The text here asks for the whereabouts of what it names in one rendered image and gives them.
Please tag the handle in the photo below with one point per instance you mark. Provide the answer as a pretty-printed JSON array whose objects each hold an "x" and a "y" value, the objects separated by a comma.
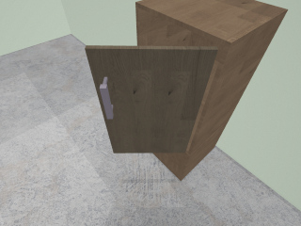
[{"x": 108, "y": 108}]

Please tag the cupboard door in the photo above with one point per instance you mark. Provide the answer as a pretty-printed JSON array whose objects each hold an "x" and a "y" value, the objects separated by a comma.
[{"x": 156, "y": 93}]

